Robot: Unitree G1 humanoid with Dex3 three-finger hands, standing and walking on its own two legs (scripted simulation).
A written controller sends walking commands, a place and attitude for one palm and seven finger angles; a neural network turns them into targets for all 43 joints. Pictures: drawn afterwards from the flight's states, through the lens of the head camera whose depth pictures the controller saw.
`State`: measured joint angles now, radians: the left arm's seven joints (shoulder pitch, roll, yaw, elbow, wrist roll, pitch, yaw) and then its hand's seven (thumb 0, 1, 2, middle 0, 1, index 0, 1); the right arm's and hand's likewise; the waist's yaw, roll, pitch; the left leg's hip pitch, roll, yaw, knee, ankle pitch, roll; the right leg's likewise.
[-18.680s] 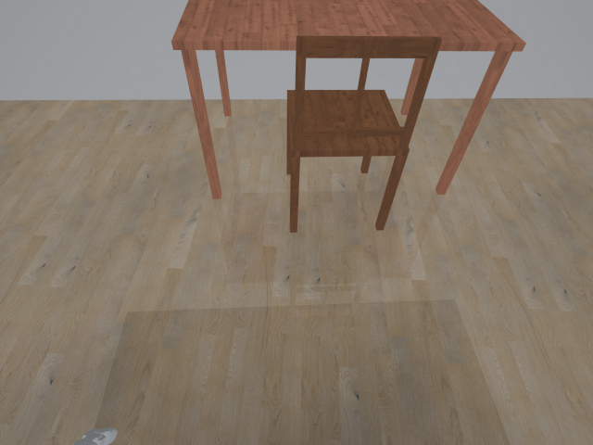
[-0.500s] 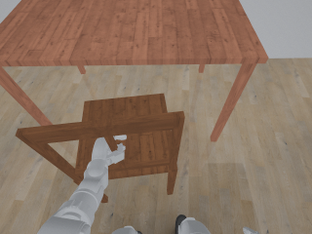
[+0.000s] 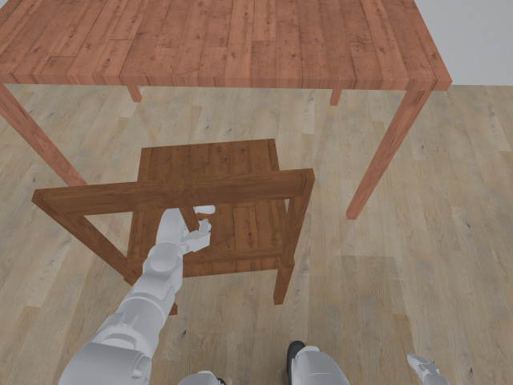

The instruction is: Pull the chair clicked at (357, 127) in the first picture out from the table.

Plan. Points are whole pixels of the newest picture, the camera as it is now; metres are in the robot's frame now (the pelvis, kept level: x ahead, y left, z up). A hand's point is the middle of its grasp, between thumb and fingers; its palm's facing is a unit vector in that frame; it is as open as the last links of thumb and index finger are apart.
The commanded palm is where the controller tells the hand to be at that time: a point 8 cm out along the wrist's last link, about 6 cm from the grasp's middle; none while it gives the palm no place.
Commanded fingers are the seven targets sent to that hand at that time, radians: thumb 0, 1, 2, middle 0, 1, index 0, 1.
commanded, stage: step backward, pulling the chair out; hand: left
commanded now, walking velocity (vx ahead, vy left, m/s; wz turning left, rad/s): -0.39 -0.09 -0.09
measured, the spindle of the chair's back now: (196, 233) +0.39 +0.11 -0.09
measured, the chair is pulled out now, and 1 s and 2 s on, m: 0.17 0.32 0.62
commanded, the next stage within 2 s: stop walking, hand still on the chair in 1.70 s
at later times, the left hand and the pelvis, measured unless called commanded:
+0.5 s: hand (197, 262) +0.31 +0.10 -0.05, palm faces -0.11 -0.98 -0.15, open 4.9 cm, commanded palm +0.29 +0.15 -0.05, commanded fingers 0.00 0.90 0.90 -0.50 -1.45 -0.50 -1.45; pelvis -0.05 +0.02 +0.00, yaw -4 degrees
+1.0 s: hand (188, 326) +0.21 +0.10 -0.05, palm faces -0.12 -0.98 -0.15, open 4.9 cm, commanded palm +0.20 +0.16 -0.05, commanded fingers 0.00 0.90 0.90 -0.50 -1.45 -0.50 -1.45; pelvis -0.14 +0.02 +0.01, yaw -5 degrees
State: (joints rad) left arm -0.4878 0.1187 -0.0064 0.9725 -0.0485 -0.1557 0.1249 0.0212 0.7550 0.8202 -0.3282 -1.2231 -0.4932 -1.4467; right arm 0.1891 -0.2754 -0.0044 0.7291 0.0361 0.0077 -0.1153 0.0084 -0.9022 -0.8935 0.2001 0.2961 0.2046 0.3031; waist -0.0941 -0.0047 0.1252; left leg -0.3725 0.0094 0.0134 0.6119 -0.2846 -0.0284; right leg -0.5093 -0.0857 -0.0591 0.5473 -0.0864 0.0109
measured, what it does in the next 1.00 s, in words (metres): walks backwards: right foot, then left foot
